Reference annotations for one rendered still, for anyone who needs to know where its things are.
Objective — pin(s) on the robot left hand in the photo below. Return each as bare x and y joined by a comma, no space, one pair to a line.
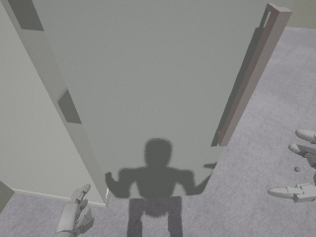
68,219

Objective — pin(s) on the fridge door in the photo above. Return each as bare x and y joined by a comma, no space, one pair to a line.
153,81

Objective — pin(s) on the robot right hand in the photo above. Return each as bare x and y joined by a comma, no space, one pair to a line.
302,192

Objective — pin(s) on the handle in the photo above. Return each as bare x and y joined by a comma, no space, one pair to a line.
271,34

